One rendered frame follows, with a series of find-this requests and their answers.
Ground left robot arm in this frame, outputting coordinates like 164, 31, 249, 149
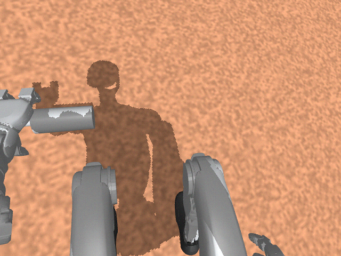
0, 125, 19, 245

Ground right robot hand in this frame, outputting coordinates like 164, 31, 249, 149
248, 233, 285, 256

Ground left robot hand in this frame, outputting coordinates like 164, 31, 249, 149
0, 87, 41, 156

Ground bottle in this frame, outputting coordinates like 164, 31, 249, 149
25, 106, 95, 134

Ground right robot foot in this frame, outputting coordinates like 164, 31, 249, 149
175, 191, 199, 255

